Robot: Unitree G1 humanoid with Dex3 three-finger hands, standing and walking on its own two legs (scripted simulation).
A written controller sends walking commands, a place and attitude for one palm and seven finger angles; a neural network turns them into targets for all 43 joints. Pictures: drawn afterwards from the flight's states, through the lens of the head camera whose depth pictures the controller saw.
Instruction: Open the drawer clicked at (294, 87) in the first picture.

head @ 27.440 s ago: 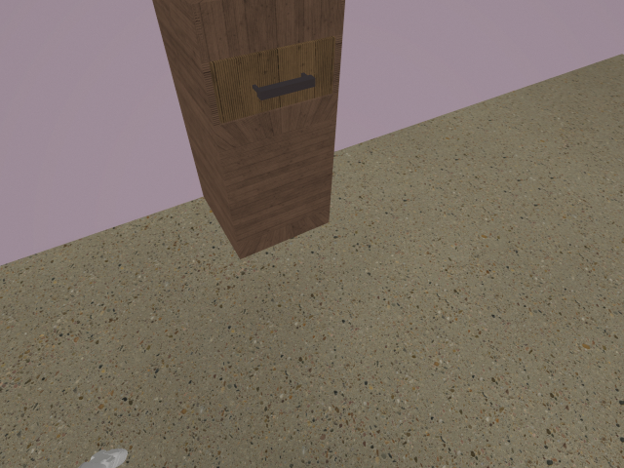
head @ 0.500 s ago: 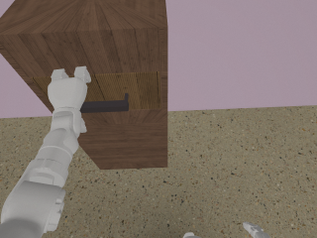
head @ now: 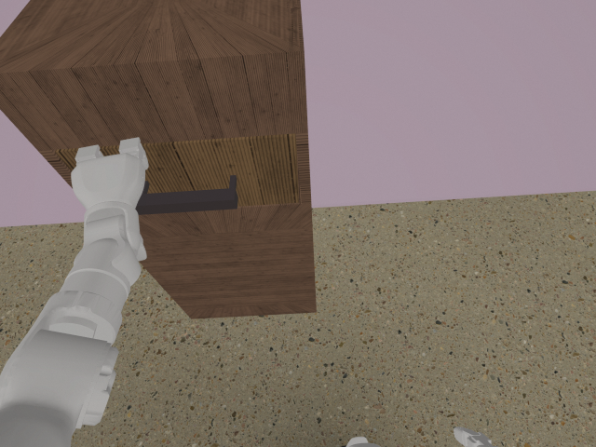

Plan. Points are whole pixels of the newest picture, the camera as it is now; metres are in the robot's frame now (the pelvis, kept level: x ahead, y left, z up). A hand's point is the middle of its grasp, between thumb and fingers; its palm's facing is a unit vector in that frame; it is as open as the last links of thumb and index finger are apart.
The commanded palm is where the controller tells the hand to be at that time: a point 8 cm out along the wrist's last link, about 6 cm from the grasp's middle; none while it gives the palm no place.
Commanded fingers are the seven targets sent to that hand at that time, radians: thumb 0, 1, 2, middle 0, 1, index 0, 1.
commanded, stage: re-aim the fingers above the handle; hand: left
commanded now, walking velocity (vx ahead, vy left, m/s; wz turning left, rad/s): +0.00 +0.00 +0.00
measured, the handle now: (187, 192) +0.52 +0.22 -0.02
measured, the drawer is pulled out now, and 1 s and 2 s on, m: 0.00 0.00 0.00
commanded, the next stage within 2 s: lower the fingers behind the handle in 0.02 s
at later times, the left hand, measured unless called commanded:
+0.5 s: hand (155, 228) +0.43 +0.24 +0.01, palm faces -0.11 +0.08 -0.99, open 13.8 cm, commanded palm +0.41 +0.21 +0.07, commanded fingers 0.00 -0.50 0.30 -0.30 -1.20 -0.30 -1.20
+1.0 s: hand (187, 226) +0.44 +0.20 -0.01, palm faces +0.06 +0.03 -1.00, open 13.8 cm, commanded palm +0.41 +0.20 +0.03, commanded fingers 0.00 -0.50 0.30 -0.30 -1.20 -0.30 -1.20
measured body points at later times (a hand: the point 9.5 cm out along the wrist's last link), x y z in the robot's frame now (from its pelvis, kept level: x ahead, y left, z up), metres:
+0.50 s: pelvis +0.00 -0.01 +0.00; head +0.09 -0.04 +0.44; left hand +0.43 +0.23 +0.06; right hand +0.10 -0.26 -0.15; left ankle -0.04 +0.06 -0.71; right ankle +0.03 -0.09 -0.71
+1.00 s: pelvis -0.01 -0.01 -0.02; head +0.08 -0.02 +0.42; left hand +0.43 +0.19 +0.05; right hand +0.08 -0.27 -0.16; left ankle -0.04 +0.06 -0.71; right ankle +0.03 -0.09 -0.71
